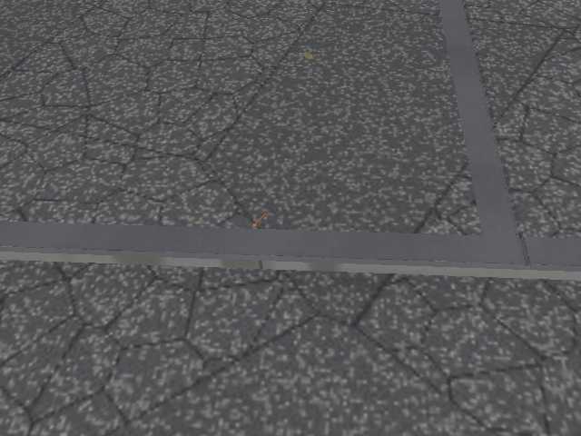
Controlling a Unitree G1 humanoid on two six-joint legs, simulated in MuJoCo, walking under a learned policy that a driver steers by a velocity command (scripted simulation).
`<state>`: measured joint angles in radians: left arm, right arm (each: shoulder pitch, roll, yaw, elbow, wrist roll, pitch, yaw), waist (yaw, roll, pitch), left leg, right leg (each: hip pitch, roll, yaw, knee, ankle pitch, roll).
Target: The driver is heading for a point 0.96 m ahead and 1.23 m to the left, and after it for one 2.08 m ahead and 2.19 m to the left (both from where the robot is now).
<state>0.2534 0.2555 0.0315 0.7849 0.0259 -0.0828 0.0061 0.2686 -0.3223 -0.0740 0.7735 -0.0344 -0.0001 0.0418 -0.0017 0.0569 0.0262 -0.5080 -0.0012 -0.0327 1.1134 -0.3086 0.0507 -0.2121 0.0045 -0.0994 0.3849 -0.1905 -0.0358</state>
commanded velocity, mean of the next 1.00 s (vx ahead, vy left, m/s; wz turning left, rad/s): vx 0.46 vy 0.00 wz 0.60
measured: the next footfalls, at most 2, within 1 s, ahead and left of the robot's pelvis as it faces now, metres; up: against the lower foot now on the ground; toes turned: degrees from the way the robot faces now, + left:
left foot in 0.32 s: +0.30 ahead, +0.14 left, +0.00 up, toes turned +15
right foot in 0.84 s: +0.65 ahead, +0.10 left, +0.00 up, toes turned +31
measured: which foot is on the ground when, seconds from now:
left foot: up 0.00-0.30, down 0.32-0.84, up 0.86-1.00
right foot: down 0.00-0.34, up 0.36-0.82, down 0.84-1.00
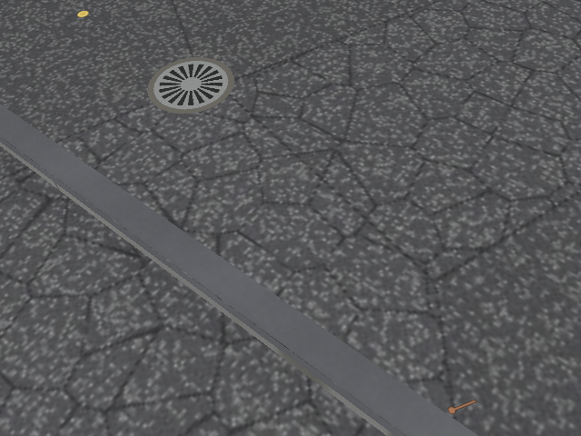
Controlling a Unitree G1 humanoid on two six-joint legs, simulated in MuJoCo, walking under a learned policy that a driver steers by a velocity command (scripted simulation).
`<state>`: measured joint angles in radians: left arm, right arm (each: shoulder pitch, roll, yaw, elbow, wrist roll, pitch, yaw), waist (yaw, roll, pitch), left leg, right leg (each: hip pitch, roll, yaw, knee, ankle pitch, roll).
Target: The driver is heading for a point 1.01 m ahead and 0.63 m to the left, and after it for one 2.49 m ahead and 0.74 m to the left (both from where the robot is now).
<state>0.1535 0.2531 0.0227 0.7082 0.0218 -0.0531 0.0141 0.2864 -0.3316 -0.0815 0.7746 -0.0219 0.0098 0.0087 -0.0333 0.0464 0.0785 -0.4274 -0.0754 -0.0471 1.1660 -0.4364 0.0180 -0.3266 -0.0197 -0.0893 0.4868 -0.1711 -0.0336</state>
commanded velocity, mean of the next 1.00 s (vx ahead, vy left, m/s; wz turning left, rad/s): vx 0.05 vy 0.00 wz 0.57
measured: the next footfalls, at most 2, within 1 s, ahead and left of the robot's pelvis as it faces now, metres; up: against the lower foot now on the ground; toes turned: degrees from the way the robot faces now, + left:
left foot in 0.32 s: +0.13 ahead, +0.12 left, +0.00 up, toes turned +12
right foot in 0.78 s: +0.17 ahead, -0.07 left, +0.00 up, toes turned +30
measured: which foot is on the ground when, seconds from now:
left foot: up 0.00-0.30, down 0.32-0.78, up 0.80-1.00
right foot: down 0.00-0.32, up 0.34-0.76, down 0.78-1.00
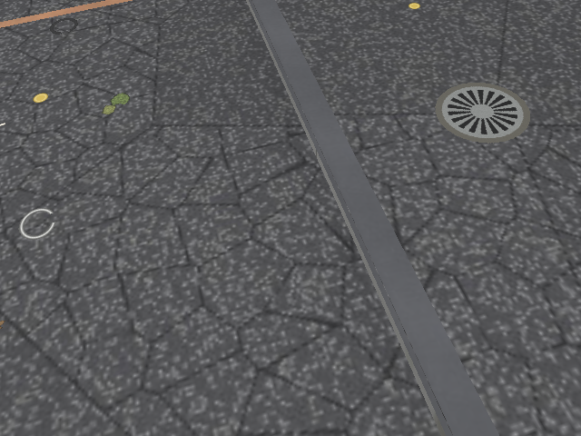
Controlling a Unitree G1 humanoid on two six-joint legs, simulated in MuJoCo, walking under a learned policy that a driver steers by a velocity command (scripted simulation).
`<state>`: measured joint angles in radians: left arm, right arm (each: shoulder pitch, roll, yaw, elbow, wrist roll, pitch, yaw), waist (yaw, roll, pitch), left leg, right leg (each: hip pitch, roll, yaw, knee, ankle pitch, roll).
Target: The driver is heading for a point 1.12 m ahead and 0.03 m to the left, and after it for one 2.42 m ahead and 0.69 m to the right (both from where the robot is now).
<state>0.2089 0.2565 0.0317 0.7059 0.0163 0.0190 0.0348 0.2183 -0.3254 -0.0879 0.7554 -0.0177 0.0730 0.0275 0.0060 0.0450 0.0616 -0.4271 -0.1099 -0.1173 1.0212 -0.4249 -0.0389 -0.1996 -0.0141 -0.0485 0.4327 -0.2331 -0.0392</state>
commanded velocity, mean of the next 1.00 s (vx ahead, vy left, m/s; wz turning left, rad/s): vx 0.24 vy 0.00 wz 0.07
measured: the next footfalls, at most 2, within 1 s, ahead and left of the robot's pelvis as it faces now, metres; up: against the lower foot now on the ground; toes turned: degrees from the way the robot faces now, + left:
left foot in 0.16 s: +0.01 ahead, +0.12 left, +0.00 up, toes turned -2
right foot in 0.54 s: +0.04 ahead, -0.09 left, +0.00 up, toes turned +1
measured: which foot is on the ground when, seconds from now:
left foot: up 0.00-0.14, down 0.16-0.54, up 0.56-1.00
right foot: down 0.00-0.18, up 0.20-0.52, down 0.54-1.00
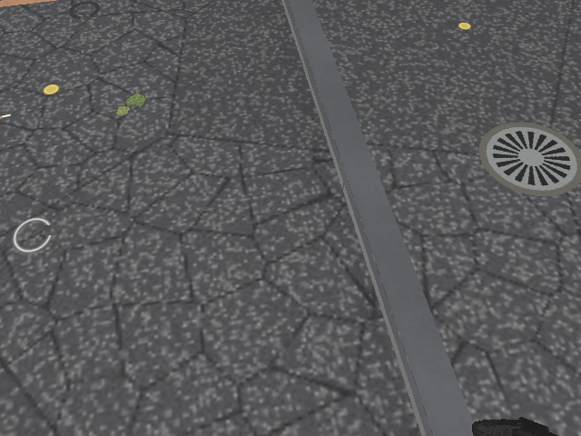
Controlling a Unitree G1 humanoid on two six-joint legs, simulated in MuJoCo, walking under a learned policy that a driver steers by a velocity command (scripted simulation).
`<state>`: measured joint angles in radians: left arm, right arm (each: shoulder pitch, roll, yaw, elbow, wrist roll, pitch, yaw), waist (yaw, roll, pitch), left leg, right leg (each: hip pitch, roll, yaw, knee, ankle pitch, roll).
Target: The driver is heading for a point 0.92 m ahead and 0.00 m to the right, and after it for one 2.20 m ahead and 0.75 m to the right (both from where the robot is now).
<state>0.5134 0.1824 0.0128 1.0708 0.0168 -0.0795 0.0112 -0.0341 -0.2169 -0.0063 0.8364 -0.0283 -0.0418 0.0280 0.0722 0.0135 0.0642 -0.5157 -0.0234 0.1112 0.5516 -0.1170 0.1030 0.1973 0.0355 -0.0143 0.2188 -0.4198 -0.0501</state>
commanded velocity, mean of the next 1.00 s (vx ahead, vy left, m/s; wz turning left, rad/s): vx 0.49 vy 0.00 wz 0.00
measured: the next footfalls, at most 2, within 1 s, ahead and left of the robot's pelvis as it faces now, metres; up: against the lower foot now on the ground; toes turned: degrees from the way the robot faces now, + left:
left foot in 0.02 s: +0.18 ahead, +0.08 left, +0.00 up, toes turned +4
right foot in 0.56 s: +0.49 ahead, -0.08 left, +0.00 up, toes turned -4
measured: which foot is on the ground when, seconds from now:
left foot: up 0.00-0.00, down 0.02-0.58, up 0.60-1.00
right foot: down 0.00-0.04, up 0.06-0.54, down 0.56-1.00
